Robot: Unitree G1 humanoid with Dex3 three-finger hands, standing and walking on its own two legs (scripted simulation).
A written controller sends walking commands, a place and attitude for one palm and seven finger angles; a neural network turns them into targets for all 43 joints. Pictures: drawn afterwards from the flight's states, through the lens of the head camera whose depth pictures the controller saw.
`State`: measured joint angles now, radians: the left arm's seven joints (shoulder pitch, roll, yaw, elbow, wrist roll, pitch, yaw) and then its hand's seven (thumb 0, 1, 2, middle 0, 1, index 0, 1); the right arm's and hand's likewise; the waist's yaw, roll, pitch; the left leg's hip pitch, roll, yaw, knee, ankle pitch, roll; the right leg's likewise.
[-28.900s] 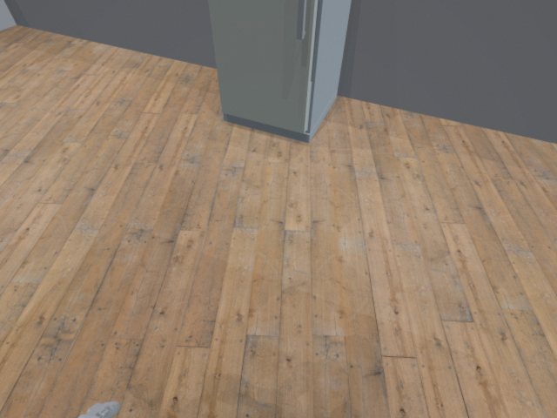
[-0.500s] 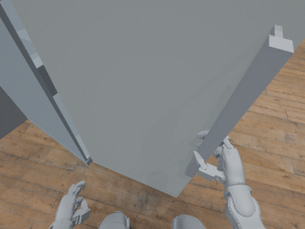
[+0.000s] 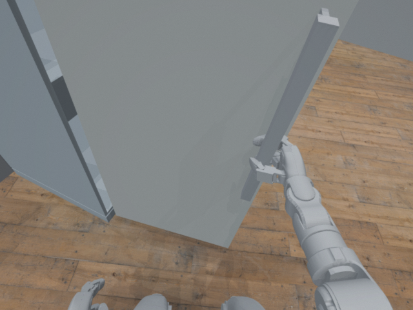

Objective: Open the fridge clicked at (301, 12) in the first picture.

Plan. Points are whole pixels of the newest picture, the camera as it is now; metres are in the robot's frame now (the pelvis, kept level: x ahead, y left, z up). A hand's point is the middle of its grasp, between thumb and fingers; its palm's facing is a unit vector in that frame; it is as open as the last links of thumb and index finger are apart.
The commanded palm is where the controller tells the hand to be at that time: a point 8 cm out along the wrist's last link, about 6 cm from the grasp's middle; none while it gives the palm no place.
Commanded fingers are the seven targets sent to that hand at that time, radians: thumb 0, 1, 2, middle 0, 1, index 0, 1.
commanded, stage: stop walking and hold the door back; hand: right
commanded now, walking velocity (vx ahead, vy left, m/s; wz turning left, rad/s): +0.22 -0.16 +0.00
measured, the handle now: (273, 131) +0.45 -0.10 +0.11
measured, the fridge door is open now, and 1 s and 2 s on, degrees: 80 75 71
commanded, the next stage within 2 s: loosen the grip on the handle in 0.58 s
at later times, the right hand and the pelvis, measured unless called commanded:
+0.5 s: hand (264, 154) +0.43 -0.09 +0.06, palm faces -0.14 +0.97 -0.19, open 6.7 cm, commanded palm +0.41 -0.17 +0.05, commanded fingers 0.00 -0.90 -0.90 0.45 1.40 0.45 1.40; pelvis -0.01 -0.04 +0.00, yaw +7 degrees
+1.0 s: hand (267, 153) +0.43 -0.10 +0.06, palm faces -0.16 +0.98 -0.13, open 11.0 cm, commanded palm +0.41 -0.16 +0.06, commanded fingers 0.00 0.55 -0.20 0.36 1.28 0.36 1.28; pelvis -0.01 -0.04 +0.00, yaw +9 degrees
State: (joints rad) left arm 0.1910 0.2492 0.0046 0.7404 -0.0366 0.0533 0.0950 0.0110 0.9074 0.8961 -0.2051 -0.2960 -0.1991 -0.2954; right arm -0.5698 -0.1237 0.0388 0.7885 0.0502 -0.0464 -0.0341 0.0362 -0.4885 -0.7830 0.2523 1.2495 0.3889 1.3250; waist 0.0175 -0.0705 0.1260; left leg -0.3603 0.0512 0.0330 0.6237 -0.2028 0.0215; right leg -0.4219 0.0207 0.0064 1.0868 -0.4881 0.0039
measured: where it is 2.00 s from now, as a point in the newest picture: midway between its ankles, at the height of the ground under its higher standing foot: outside the picture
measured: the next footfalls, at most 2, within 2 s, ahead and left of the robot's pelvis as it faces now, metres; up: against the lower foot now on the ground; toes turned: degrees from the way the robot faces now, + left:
right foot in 0.22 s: +0.08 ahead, -0.16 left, +0.00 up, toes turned +7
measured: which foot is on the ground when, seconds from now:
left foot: down 0.00-1.00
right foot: up 0.00-0.20, down 0.22-1.00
